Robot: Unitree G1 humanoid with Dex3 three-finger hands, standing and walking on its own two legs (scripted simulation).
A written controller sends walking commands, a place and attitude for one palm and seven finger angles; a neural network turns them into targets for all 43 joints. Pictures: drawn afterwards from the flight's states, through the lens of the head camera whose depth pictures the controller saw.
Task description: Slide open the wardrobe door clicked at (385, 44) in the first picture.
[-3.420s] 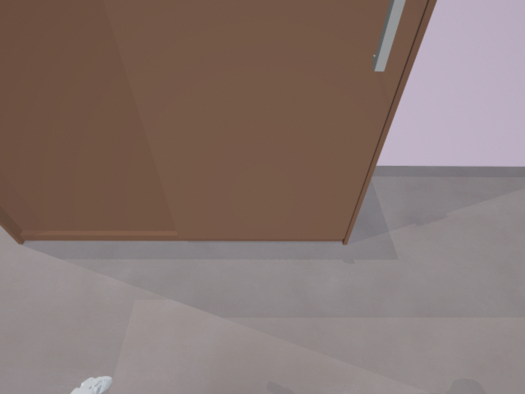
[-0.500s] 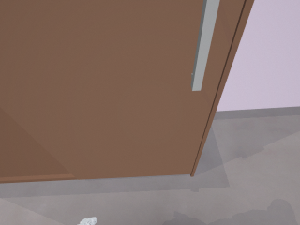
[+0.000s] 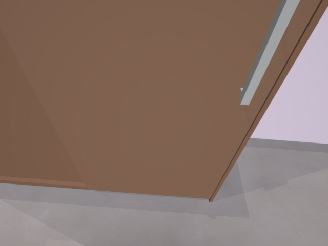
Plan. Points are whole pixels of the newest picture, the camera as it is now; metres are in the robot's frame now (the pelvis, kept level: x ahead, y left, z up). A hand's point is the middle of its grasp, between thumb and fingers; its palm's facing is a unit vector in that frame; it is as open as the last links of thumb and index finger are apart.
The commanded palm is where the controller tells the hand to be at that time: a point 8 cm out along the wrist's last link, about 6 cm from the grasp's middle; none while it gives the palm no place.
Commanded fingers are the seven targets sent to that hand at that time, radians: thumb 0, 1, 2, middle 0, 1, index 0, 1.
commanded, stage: come to a stop and stand still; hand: right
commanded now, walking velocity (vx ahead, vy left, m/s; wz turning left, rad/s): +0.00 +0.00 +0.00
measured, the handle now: (260, 55) +0.52 -0.19 +0.24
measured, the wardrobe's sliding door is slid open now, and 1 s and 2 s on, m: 0.00 0.00 0.00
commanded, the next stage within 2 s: look again from close up in 1.20 s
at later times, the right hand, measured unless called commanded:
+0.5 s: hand out of the picture -0.03 -0.19 -0.17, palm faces +0.03 +0.97 -0.23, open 7.4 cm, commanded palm none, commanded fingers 0.00 -0.90 -0.90 0.20 0.30 0.20 0.30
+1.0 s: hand out of the picture +0.02 -0.17 -0.17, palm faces +0.01 +0.98 -0.22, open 7.3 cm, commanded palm none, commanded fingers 0.00 -0.90 -0.90 0.20 0.30 0.20 0.30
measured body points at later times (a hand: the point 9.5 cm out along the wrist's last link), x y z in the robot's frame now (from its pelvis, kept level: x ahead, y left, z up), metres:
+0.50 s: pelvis -0.02 -0.02 +0.00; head -0.03 +0.00 +0.45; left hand -0.01 +0.20 -0.17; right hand -0.03 -0.24 -0.15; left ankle +0.01 +0.12 -0.74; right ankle +0.00 -0.12 -0.74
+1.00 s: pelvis +0.00 +0.00 +0.00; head +0.00 +0.02 +0.45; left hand +0.01 +0.23 -0.16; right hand +0.02 -0.22 -0.15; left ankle +0.01 +0.12 -0.74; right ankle +0.00 -0.12 -0.74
